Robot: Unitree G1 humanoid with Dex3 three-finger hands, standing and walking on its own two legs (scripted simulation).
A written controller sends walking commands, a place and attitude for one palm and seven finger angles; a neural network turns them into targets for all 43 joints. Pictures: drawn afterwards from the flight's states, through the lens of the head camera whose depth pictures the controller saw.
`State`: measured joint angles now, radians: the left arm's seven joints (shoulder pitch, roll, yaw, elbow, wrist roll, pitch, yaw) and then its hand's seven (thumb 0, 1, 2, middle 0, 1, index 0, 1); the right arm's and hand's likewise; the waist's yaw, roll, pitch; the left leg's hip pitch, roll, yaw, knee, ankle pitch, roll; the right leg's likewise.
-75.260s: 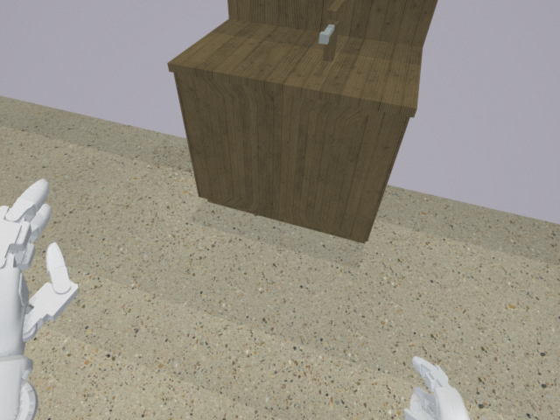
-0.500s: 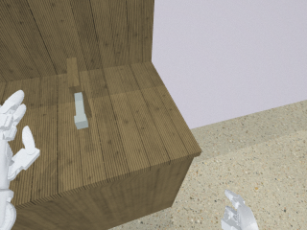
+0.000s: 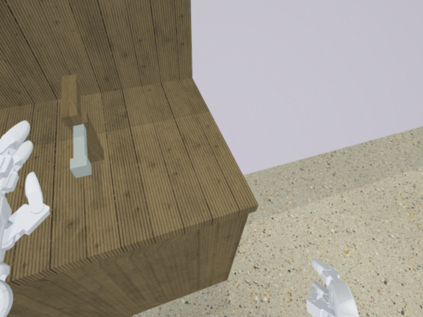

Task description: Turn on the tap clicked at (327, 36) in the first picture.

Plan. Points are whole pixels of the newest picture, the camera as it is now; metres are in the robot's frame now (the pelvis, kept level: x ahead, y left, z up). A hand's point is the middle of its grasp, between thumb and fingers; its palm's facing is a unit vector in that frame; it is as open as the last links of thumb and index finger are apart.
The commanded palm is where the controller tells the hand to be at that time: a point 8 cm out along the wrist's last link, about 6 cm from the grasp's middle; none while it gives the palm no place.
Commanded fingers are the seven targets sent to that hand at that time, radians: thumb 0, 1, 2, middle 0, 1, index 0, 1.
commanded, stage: shuffle to correct the standing spot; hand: left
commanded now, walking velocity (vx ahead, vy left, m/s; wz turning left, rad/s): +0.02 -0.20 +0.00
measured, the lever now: (81, 166) +0.34 +0.27 +0.09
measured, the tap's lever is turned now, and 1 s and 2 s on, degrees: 0 0 0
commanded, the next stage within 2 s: none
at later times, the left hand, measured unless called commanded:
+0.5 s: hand (55, 210) +0.22 +0.23 +0.16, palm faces +0.34 -0.86 -0.39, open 7.4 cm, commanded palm +0.16 +0.27 +0.18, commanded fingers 0.00 0.90 0.90 -0.20 -0.30 -0.20 -0.30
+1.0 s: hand (51, 210) +0.22 +0.24 +0.16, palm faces +0.33 -0.86 -0.38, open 7.4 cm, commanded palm +0.16 +0.28 +0.18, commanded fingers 0.00 0.90 0.90 -0.20 -0.30 -0.20 -0.30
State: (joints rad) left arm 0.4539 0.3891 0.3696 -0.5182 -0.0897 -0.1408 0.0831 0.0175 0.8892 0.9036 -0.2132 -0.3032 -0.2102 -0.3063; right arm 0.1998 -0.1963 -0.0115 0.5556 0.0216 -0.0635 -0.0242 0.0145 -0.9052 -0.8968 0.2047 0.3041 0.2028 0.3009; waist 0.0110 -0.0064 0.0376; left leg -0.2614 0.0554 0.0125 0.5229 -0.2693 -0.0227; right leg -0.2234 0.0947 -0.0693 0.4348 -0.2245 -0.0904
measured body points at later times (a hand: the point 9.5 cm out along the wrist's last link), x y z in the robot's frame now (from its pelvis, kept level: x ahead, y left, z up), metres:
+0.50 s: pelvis +0.00 -0.01 +0.00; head +0.02 +0.00 +0.45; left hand +0.19 +0.28 +0.19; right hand +0.17 -0.24 -0.08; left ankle +0.00 +0.13 -0.74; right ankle +0.00 -0.06 -0.74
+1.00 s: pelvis +0.01 +0.00 +0.00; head +0.03 +0.01 +0.45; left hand +0.20 +0.29 +0.18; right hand +0.18 -0.23 -0.08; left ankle +0.00 +0.13 -0.74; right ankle +0.00 -0.06 -0.74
